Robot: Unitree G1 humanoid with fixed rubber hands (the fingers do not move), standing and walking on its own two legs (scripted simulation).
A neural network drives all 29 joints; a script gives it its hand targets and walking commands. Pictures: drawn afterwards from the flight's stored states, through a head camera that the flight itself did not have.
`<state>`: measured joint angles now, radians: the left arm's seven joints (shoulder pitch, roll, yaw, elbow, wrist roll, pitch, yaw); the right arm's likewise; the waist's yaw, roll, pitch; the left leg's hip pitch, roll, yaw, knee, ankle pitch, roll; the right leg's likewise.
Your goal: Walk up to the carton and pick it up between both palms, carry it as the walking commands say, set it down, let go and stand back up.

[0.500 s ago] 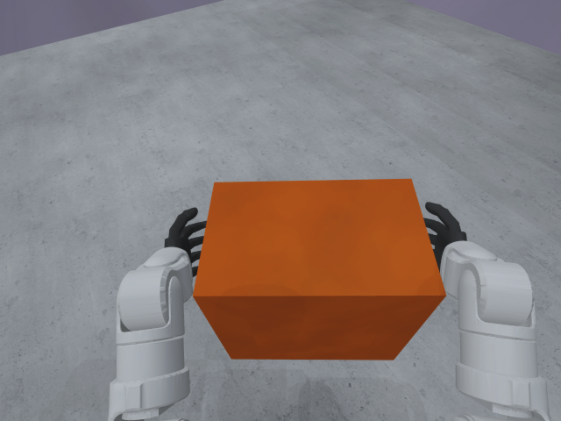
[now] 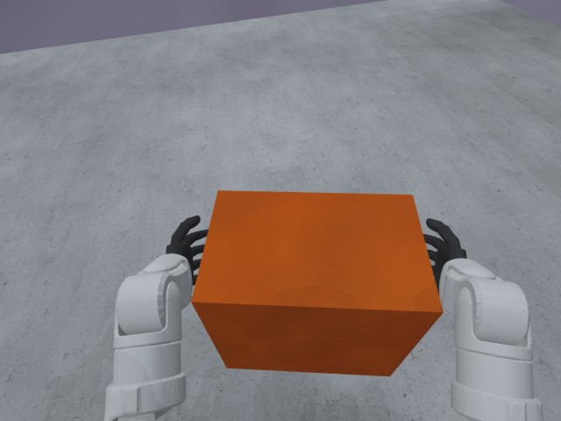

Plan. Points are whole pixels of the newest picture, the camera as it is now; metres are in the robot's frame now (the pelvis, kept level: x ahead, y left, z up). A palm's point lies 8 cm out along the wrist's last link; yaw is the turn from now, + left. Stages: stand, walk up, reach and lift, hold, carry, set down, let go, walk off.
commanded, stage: carry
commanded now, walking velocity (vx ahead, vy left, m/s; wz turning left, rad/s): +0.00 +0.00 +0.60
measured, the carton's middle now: (310, 290) +0.32 -0.01 +0.02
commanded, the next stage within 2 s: none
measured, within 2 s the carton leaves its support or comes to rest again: neither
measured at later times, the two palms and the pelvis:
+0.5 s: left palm (9, 410) +0.14 +0.32 +0.09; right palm (320, 310) +0.26 -0.02 +0.08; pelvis -0.08 +0.05 -0.01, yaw +17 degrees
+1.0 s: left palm out of the picture -0.07 +0.39 +0.07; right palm (201, 402) +0.15 +0.11 +0.07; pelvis -0.18 +0.07 -0.01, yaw +36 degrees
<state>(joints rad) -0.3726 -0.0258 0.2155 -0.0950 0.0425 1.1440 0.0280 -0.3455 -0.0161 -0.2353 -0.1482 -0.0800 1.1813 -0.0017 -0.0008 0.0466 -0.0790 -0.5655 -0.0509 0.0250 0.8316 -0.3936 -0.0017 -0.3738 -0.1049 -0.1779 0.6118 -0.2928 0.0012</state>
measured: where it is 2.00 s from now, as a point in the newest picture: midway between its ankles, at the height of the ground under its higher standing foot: outside the picture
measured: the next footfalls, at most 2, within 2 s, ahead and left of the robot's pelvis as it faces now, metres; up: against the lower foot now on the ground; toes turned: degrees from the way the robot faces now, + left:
left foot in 0.22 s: +0.00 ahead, +0.17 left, +0.00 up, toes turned +15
right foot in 0.52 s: -0.01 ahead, -0.05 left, +0.00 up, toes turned +9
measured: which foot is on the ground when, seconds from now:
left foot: up 0.00-0.20, down 0.22-0.54, up 0.56-0.80, down 0.82-1.00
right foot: down 0.00-0.22, up 0.24-0.50, down 0.52-0.82, up 0.84-1.00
